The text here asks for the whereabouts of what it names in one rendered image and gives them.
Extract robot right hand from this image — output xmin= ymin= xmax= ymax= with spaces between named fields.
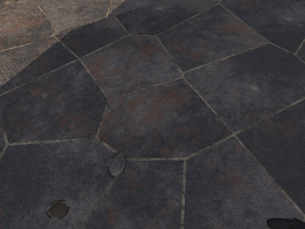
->
xmin=266 ymin=218 xmax=305 ymax=229

